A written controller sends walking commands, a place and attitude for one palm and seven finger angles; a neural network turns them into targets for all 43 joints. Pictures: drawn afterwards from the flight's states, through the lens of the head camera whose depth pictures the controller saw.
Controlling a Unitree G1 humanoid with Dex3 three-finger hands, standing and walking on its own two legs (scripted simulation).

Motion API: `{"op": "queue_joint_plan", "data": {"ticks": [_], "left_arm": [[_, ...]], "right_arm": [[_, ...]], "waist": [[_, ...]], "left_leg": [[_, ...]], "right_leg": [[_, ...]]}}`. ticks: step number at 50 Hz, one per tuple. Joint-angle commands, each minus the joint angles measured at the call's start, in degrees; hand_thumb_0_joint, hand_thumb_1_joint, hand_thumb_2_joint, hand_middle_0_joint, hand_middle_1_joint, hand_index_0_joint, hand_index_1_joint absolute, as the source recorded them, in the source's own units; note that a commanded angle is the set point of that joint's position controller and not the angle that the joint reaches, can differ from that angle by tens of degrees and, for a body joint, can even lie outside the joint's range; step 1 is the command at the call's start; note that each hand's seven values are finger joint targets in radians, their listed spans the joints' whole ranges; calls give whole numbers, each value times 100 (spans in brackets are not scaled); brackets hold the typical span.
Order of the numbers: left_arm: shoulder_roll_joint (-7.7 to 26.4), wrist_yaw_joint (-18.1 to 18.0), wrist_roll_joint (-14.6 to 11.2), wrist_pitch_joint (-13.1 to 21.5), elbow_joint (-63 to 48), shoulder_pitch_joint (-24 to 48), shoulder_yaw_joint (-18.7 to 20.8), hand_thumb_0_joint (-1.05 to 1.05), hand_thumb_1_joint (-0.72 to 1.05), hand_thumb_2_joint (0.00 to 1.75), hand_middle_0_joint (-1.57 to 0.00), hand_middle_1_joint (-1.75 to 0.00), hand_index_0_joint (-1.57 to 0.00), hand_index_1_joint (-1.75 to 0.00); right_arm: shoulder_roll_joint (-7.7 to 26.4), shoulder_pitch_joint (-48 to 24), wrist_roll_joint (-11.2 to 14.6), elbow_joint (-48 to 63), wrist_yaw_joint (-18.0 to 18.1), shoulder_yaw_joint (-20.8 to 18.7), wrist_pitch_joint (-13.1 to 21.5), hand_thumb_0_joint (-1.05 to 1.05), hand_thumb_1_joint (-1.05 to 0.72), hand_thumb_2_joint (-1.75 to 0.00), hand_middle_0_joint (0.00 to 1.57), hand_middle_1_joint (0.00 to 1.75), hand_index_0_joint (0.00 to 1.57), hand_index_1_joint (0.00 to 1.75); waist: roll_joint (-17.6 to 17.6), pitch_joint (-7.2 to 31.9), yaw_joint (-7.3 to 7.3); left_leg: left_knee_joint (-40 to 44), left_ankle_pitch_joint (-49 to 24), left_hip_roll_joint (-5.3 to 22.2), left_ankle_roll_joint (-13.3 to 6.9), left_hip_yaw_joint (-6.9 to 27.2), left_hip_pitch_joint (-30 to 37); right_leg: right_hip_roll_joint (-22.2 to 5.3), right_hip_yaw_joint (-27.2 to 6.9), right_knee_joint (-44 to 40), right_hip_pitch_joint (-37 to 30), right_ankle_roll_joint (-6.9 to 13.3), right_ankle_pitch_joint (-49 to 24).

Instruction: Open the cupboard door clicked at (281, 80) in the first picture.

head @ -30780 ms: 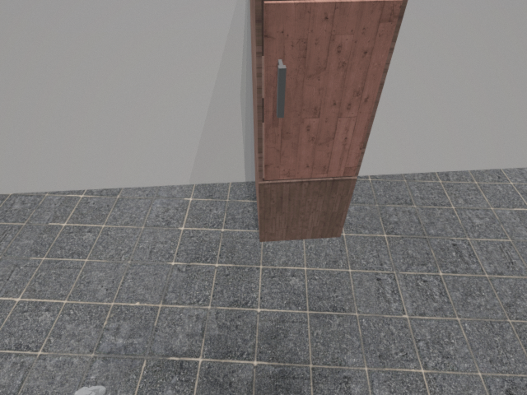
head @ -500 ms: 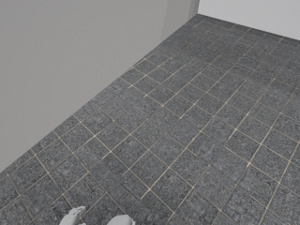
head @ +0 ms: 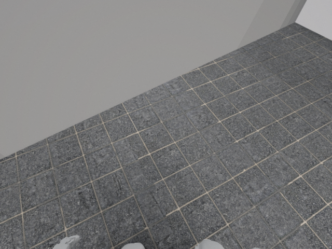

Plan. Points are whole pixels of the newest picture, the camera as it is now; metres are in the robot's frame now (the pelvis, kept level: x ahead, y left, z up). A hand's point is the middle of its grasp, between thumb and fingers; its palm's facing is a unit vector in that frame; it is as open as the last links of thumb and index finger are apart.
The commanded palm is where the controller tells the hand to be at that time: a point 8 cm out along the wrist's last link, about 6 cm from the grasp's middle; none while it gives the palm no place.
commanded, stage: turn to face it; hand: left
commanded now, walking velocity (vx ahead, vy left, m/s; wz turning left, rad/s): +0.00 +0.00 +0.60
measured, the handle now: out of the picture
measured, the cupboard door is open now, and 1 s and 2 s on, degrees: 45 45 45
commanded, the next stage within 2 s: none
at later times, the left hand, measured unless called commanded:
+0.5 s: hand out of the picture +0.00 +0.20 -0.18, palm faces +0.34 -0.91 -0.23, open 7.4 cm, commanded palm none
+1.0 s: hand out of the picture -0.06 +0.15 -0.18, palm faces +0.60 -0.77 -0.21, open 7.4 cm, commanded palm none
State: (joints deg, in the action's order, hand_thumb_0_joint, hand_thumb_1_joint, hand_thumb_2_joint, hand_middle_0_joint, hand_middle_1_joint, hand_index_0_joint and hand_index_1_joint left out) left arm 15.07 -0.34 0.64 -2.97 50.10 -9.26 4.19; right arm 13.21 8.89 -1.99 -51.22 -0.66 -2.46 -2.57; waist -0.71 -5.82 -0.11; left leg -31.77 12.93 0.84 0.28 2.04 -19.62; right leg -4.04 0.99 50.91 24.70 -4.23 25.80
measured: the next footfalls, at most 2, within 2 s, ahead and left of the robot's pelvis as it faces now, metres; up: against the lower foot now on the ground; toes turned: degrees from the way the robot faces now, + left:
right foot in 0.08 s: +0.06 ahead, -0.16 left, +0.00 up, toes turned +1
left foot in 0.40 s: +0.02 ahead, +0.10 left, +0.00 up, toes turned +21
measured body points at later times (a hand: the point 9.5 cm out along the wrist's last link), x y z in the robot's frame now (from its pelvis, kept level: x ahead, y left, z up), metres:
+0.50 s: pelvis +0.00 -0.03 -0.01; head +0.04 +0.01 +0.44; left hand -0.01 +0.24 -0.16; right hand +0.18 -0.24 -0.13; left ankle -0.02 +0.09 -0.73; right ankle +0.02 -0.17 -0.68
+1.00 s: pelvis +0.01 -0.04 -0.01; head +0.04 -0.01 +0.44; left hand -0.09 +0.19 -0.16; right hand +0.26 -0.19 -0.14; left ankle -0.05 +0.05 -0.74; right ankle +0.07 -0.18 -0.73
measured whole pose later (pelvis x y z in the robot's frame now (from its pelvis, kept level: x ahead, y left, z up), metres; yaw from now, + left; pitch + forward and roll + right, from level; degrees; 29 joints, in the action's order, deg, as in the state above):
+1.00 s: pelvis +0.01 -0.04 -0.01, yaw +37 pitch +1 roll +0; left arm 12.4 -0.3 0.9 -1.3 50.0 -13.7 2.5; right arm 14.3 7.2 -1.0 -50.2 -2.2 -3.6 -3.1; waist 2.2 -5.6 -0.5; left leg -34.3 15.2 0.7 0.3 -4.1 -18.2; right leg -9.6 10.1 38.2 15.3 -3.7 21.4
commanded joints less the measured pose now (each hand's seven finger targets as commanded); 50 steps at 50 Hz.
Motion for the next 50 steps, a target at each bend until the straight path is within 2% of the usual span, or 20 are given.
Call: {"op": "queue_joint_plan", "data": {"ticks": [1, 2, 4, 6, 9, 14, 17, 18, 20, 21, 26, 33, 34, 35, 36, 40, 44, 47, 48, 50], "left_arm": [[396, -11, 13, 175, -333, -548, 117, 0, 90, 90, -20, -30, -20, -30], [520, -37, 22, 221, -295, -797, 167, 0, 90, 90, -20, -30, -20, -30], [1367, -115, 132, 284, -386, -851, 288, 0, 90, 90, -20, -30, -20, -30], [964, -179, 88, 290, -516, -320, 224, 0, 90, 90, -20, -30, -20, -30], [659, -142, 90, 319, -540, -60, 98, 0, 90, 90, -20, -30, -20, -30], [955, -134, 112, 341, -290, -605, 198, 0, 90, 90, -20, -30, -20, -30], [977, -97, 64, 304, -258, -488, 242, 0, 90, 90, -20, -30, -20, -30], [900, -72, 15, 278, -308, -400, 244, 0, 90, 90, -20, -30, -20, -30], [331, -34, -3, 199, -735, -34, 58, 0, 90, 90, -20, -30, -20, -30], [470, -60, 51, 137, -848, 366, 51, 0, 90, 90, -20, -30, -20, -30], [348, 9, 14, 97, -413, 27, 108, 0, 90, 90, -20, -30, -20, -30], [410, -17, -3, 183, -320, -597, 141, 0, 90, 90, -20, -30, -20, -30], [690, -59, 41, 243, -300, -815, 212, 0, 90, 90, -20, -30, -20, -30], [1214, -108, 128, 294, -330, -883, 310, 0, 90, 90, -20, -30, -20, -30], [1310, -116, 96, 268, -439, -675, 257, 0, 90, 90, -20, -30, -20, -30], [682, -146, 84, 323, -521, -89, 102, 0, 90, 90, -20, -30, -20, -30], [957, -139, 118, 330, -335, -554, 200, 0, 90, 90, -20, -30, -20, -30], [1047, -89, 62, 295, -269, -560, 234, 0, 90, 90, -20, -30, -20, -30], [970, -70, 15, 269, -322, -455, 236, 0, 90, 90, -20, -30, -20, -30], [399, -36, 2, 193, -753, -86, 57, 0, 90, 90, -20, -30, -20, -30]], "right_arm": [[1275, -252, 51, 503, 82, -454, 65, 0, -90, -90, 20, 30, 20, 30], [1122, -359, 86, 555, 69, -448, 51, 0, -90, -90, 20, 30, 20, 30], [555, -409, 131, 792, -8, -355, 64, 0, -90, -90, 20, 30, 20, 30], [633, -297, 103, 647, -26, -421, -29, 0, -90, -90, 20, 30, 20, 30], [414, -225, 119, 469, -107, -316, -65, 0, -90, -90, 20, 30, 20, 30], [241, -514, 159, 511, -131, -211, 15, 0, -90, -90, 20, 30, 20, 30], [404, -108, 150, 446, -97, -232, 64, 0, -90, -90, 20, 30, 20, 30], [600, 208, 134, 370, -92, -285, 104, 0, -90, -90, 20, 30, 20, 30], [1701, 943, 60, 276, 5, -547, 122, 0, -90, -90, 20, 30, 20, 30], [1647, 1100, 45, 201, 65, -535, 128, 0, -90, -90, 20, 30, 20, 30], [1190, 27, 39, 416, 164, -378, 176, 0, -90, -90, 20, 30, 20, 30], [1205, -310, 63, 517, 96, -463, 48, 0, -90, -90, 20, 30, 20, 30], [962, -341, 111, 588, 73, -436, 41, 0, -90, -90, 20, 30, 20, 30], [560, -275, 144, 719, 32, -372, 51, 0, -90, -90, 20, 30, 20, 30], [671, -359, 104, 786, -7, -392, 47, 0, -90, -90, 20, 30, 20, 30], [524, -323, 119, 521, -84, -333, -42, 0, -90, -90, 20, 30, 20, 30], [283, -623, 165, 565, -127, -210, 20, 0, -90, -90, 20, 30, 20, 30], [415, -232, 148, 489, -107, -216, 65, 0, -90, -90, 20, 30, 20, 30], [634, 102, 130, 415, -102, -278, 104, 0, -90, -90, 20, 30, 20, 30], [1747, 906, 60, 297, -6, -541, 122, 0, -90, -90, 20, 30, 20, 30]], "waist": [[-864, 837, 138], [-551, 889, 282], [2035, 791, 439], [1612, 634, 98], [1541, 464, -51], [1285, 748, 271], [1102, 868, 44], [630, 1039, -161], [-1770, 1195, -576], [-929, 1076, -633], [-975, 825, -75], [-798, 821, 198], [-19, 857, 331], [1715, 815, 377], [1622, 720, 353], [1546, 517, -20], [1372, 710, 258], [1127, 841, 63], [631, 1006, -161], [-1696, 1235, -577]], "left_leg": [[858, -446, 962, -663, 1304, -196], [473, -49, 684, -451, 1181, -613], [-2354, 2238, -436, 202, -163, -1649], [-3852, 1826, -7, 151, 91, -1498], [-3231, 1391, 115, 331, -345, -1179], [-1362, 1468, -21, 322, -806, -645], [7, 543, -46, 221, -856, 277], [684, -263, 93, 118, -643, 1030], [1115, -3313, 2478, -1360, 2346, 2070], [1029, -2786, 2444, -1509, 2291, 1858], [1083, -1639, 1262, -880, 1092, 806], [720, -371, 828, -601, 1405, -306], [34, 184, 404, -315, 1109, -877], [-1370, 1606, -450, 162, 67, -1762], [-2680, 2187, -282, 167, 58, -1425], [-3343, 1511, 97, 307, -189, -1259], [-1419, 1484, -41, 310, -705, -642], [5, 455, -175, 210, -850, 314], [670, -319, 15, 100, -584, 1070], [1084, -3281, 2393, -1371, 2420, 2031]], "right_leg": [[352, 231, -1547, -1245, 89, -652], [170, 96, -2433, -1845, 140, -963], [-2373, -2378, -3894, -1875, 1178, -887], [-2050, -1744, -3555, -1179, 1318, -1363], [-1400, -209, -3105, -1298, 1039, -3091], [-1606, 1, -2640, -2136, 1064, -4181], [-1573, 372, -2056, -1777, 747, -3673], [-1441, 620, -1445, -1290, 468, -3241], [-292, 568, 820, 1044, -141, 1370], [-324, 100, 1402, 1229, -80, 1062], [-123, -51, 880, 439, -36, -36], [329, 226, -2004, -1578, 118, -867], [-244, -371, -2998, -2180, 264, -746], [-1808, -2086, -3720, -2463, 870, -620], [-2443, -2146, -3839, -1653, 1313, -967], [-1477, -419, -3095, -1478, 1142, -3159], [-1558, -16, -2580, -2081, 1045, -4302], [-1460, 362, -1966, -1768, 686, -3854], [-1389, 569, -1345, -1245, 430, -3320], [-260, 493, 959, 963, -132, 1381]]}}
